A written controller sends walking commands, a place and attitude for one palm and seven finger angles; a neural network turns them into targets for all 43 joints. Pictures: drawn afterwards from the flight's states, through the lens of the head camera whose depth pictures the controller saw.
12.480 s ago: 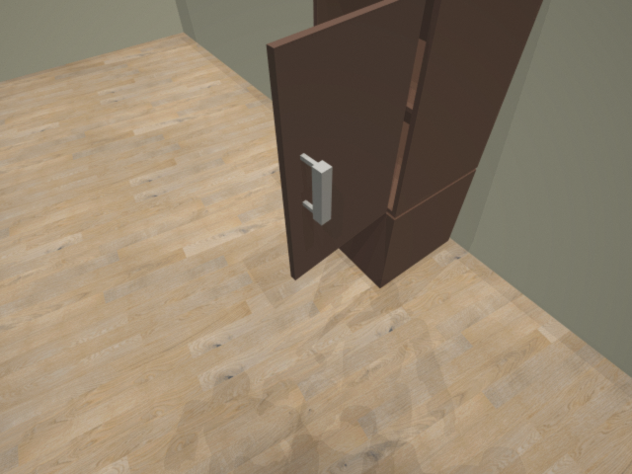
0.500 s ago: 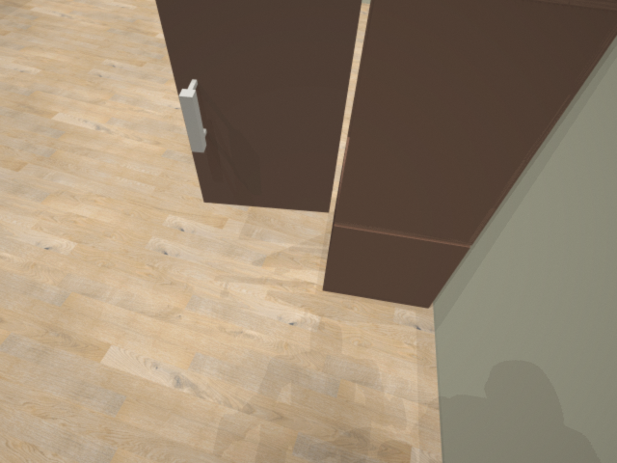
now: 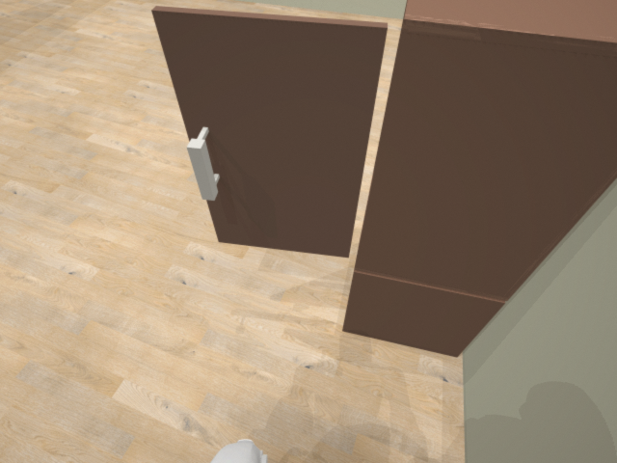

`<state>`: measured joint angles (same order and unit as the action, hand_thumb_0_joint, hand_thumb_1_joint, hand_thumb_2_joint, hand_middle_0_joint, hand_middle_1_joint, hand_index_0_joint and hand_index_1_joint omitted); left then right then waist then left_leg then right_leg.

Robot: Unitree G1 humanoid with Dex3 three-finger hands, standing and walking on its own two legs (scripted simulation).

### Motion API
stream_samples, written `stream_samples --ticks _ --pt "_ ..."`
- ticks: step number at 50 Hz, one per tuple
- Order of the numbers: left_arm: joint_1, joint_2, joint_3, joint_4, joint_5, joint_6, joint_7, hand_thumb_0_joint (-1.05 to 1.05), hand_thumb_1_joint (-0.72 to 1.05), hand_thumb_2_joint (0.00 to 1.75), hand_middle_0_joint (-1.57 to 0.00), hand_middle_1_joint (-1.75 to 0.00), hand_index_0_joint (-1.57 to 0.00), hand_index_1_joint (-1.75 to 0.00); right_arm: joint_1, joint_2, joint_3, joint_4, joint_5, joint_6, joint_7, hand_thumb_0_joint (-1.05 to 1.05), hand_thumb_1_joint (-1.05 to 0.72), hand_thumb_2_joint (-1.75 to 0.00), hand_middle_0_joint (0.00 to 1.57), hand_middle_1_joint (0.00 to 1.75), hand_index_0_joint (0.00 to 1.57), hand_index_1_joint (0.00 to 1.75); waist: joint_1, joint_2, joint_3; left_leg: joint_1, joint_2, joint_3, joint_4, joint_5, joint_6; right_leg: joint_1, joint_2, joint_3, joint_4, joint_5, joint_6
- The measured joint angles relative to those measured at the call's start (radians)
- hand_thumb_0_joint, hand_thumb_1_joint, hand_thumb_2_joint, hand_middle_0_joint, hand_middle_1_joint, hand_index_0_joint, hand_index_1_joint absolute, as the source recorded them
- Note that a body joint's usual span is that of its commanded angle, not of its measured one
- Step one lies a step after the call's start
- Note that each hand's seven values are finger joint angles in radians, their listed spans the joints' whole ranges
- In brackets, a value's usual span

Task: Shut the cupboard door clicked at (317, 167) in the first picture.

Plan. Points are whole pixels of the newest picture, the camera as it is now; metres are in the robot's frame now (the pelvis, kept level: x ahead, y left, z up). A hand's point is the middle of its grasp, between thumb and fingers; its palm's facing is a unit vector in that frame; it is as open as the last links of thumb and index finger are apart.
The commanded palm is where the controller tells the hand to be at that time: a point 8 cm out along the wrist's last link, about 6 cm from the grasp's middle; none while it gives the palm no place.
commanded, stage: take the last steps up to it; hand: left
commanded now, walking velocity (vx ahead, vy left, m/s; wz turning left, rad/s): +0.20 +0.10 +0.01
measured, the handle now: (207, 163) +0.65 +0.26 -0.04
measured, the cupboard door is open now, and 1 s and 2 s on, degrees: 96 96 96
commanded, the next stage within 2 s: come to a stop and stand still in 0.12 s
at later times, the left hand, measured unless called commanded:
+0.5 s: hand (171, 408) +0.22 +0.24 -0.19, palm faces +0.01 -0.97 -0.23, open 7.3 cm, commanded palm none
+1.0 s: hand (142, 429) +0.19 +0.28 -0.19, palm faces -0.04 -0.97 -0.25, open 7.4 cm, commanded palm none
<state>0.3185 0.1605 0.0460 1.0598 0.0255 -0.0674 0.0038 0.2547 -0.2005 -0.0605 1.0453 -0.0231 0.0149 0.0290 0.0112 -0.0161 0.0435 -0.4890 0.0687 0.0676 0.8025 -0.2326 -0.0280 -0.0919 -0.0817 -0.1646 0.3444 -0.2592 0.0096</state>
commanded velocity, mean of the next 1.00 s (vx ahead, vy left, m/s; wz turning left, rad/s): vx -0.08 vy -0.01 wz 0.00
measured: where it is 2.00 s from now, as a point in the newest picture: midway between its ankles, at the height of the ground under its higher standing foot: outside the picture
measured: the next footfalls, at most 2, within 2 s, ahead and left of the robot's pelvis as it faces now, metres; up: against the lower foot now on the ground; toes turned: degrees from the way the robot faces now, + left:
left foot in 0.14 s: +0.18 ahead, +0.15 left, +0.00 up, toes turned +7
right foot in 0.48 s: +0.20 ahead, -0.05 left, +0.00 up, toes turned -7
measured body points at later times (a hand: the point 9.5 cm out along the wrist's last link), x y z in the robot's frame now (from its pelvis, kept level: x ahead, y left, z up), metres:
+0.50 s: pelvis +0.14 +0.05 -0.02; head +0.17 +0.05 +0.43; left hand +0.22 +0.29 -0.17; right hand +0.19 -0.18 -0.17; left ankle +0.14 +0.14 -0.75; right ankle +0.15 -0.05 -0.75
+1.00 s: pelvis +0.13 +0.09 -0.02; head +0.14 +0.08 +0.43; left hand +0.19 +0.33 -0.17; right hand +0.18 -0.16 -0.17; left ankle +0.11 +0.18 -0.75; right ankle +0.15 -0.05 -0.75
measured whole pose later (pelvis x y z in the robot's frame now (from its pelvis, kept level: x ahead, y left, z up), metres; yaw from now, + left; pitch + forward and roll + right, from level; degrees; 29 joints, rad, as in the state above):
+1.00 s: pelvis +0.13 +0.09 -0.02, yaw -4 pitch -1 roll +0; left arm 0.28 0.20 0.01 0.94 0.02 0.03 0.03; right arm 0.24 -0.18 -0.04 0.92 -0.02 0.03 -0.03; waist 0.00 0.01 0.03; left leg -0.24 0.00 0.08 0.63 -0.39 0.04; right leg -0.33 -0.04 -0.02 0.62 -0.28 0.02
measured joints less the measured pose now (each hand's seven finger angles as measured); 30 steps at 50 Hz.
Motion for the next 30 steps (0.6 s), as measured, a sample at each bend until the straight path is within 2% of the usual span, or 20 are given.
stream_samples --ticks 4,6,7,8,10,12,13,16,20,24,27,28,30 --pt "0.040 0.002 -0.001 0.042 0.003 0.007 -0.002 0.00 0.92 0.90 -0.20 -0.30 -0.20 -0.30 -0.051 0.002 0.007 -0.020 0.002 -0.012 0.005 0.00 -0.91 -0.90 0.20 0.30 0.19 0.30 0.029 -0.012 0.010 0.037 -0.013 0.024 -0.164 0.016 0.008 0.048 -0.024 -0.008 0.017 -0.055 0.037" --pt "0.065 0.003 0.000 0.057 0.001 0.017 -0.001 0.00 0.91 0.90 -0.20 -0.30 -0.20 -0.30 -0.071 0.002 0.014 -0.035 0.001 -0.027 0.004 0.00 -0.91 -0.90 0.20 0.30 0.19 0.30 0.036 -0.017 0.012 0.092 -0.028 0.044 -0.256 0.039 0.019 0.052 -0.041 -0.005 0.082 -0.113 0.058" --pt "0.080 0.000 0.000 0.061 0.000 0.024 -0.001 0.00 0.91 0.90 -0.20 -0.30 -0.20 -0.30 -0.078 -0.004 0.017 -0.048 -0.003 -0.040 0.001 0.00 -0.90 -0.90 0.20 0.30 0.20 0.30 0.036 -0.005 0.008 0.111 -0.023 0.040 -0.282 0.080 0.038 0.026 -0.042 -0.003 0.161 -0.154 0.052" --pt "0.076 0.004 0.000 0.068 -0.003 0.036 -0.001 0.00 0.91 0.90 -0.20 -0.30 -0.20 -0.30 -0.092 0.003 0.018 -0.055 -0.005 -0.050 -0.008 0.00 -0.90 -0.90 0.20 0.30 0.20 0.30 0.031 -0.015 0.016 0.098 -0.032 0.046 -0.238 0.078 0.057 -0.020 -0.052 0.021 0.291 -0.210 0.036" --pt "0.055 0.014 -0.001 0.072 -0.005 0.057 0.005 0.00 0.91 0.90 -0.20 -0.30 -0.20 -0.30 -0.108 0.021 0.027 -0.066 -0.006 -0.058 -0.024 0.00 -0.91 -0.90 0.20 0.30 0.20 0.30 0.031 -0.034 0.028 0.102 -0.046 0.065 -0.188 0.015 0.081 -0.142 -0.041 0.082 0.574 -0.268 0.002" --pt "0.025 0.019 0.000 0.065 -0.004 0.064 0.005 0.00 0.91 0.90 -0.20 -0.29 -0.20 -0.30 -0.107 0.037 0.036 -0.070 -0.005 -0.061 -0.037 0.00 -0.90 -0.90 0.20 0.30 0.20 0.30 0.032 -0.037 0.026 0.133 -0.055 0.082 -0.214 -0.011 0.090 -0.252 -0.027 0.098 0.750 -0.230 -0.014" --pt "0.008 0.020 -0.001 0.057 -0.003 0.064 0.004 0.00 0.91 0.90 -0.20 -0.29 -0.20 -0.30 -0.102 0.045 0.041 -0.068 -0.005 -0.063 -0.042 0.00 -0.90 -0.90 0.20 0.30 0.20 0.30 0.031 -0.037 0.024 0.154 -0.060 0.087 -0.242 -0.004 0.084 -0.292 -0.023 0.095 0.778 -0.205 -0.014" --pt "-0.046 0.017 -0.005 0.022 -0.009 0.062 0.014 0.00 0.91 0.90 -0.20 -0.29 -0.20 -0.30 -0.090 0.054 0.043 -0.053 0.004 -0.070 -0.069 -0.01 -0.93 -0.90 0.20 0.30 0.20 0.30 0.025 -0.033 0.021 0.214 -0.076 0.097 -0.323 0.016 0.092 -0.345 -0.012 0.092 0.677 -0.145 -0.001" --pt "-0.111 0.016 -0.010 -0.021 -0.010 0.071 0.027 0.00 0.92 0.90 -0.20 -0.29 -0.20 -0.30 -0.085 0.044 0.051 -0.020 0.004 -0.044 -0.073 -0.02 -0.94 -0.90 0.20 0.30 0.20 0.30 0.009 -0.023 0.021 0.257 -0.081 0.094 -0.340 0.000 0.091 -0.302 0.011 0.090 0.422 -0.093 0.005" --pt "-0.146 0.036 -0.004 -0.065 -0.004 0.090 0.022 0.00 0.92 0.90 -0.20 -0.29 -0.20 -0.30 -0.074 0.045 0.041 -0.003 0.005 -0.006 -0.071 -0.01 -0.93 -0.90 0.20 0.30 0.20 0.30 -0.001 -0.025 0.021 0.257 -0.075 0.097 -0.271 -0.060 0.077 -0.236 0.026 0.098 0.299 -0.002 -0.011" --pt "-0.159 0.040 -0.001 -0.089 0.001 0.096 0.021 0.00 0.92 0.90 -0.20 -0.29 -0.20 -0.30 -0.074 0.033 0.026 -0.004 0.008 0.016 -0.069 -0.01 -0.92 -0.90 0.20 0.30 0.20 0.30 -0.008 0.002 0.026 0.236 -0.049 0.096 -0.213 -0.100 0.060 -0.224 0.051 0.096 0.286 -0.048 -0.033" --pt "-0.161 0.041 -0.002 -0.094 0.002 0.093 0.022 0.00 0.92 0.90 -0.20 -0.29 -0.20 -0.30 -0.074 0.028 0.021 -0.007 0.010 0.022 -0.068 0.00 -0.91 -0.90 0.20 0.30 0.20 0.30 -0.015 0.011 0.027 0.222 -0.042 0.087 -0.193 -0.090 0.049 -0.228 0.056 0.091 0.288 -0.055 -0.040" --pt "-0.168 0.040 -0.007 -0.097 -0.001 0.085 0.025 0.00 0.91 0.90 -0.20 -0.29 -0.20 -0.30 -0.071 0.019 0.013 -0.012 0.016 0.035 -0.066 0.00 -0.91 -0.90 0.20 0.30 0.20 0.30 -0.025 0.015 0.032 0.176 -0.054 0.038 -0.065 -0.208 0.027 -0.226 0.057 0.083 0.280 -0.054 -0.052"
